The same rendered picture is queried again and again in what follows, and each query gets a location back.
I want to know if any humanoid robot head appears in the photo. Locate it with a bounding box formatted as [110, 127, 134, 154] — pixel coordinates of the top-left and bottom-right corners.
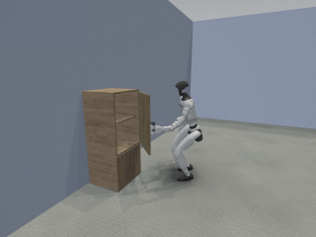
[175, 81, 191, 101]

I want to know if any cupboard door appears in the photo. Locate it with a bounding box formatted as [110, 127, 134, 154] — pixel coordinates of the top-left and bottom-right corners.
[138, 91, 151, 156]

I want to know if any handle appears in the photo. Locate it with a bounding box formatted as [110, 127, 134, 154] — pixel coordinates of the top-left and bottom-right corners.
[151, 121, 155, 133]

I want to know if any robot left forearm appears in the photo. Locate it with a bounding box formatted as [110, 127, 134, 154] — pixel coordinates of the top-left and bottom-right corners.
[163, 118, 185, 132]

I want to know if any left robot shin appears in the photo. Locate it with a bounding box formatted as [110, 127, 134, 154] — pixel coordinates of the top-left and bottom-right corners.
[173, 153, 190, 176]

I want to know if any left robot hand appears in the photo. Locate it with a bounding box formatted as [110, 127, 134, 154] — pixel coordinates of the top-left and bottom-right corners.
[150, 125, 164, 135]

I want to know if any robot left upper arm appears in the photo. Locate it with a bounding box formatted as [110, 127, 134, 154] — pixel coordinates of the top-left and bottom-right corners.
[176, 100, 194, 122]

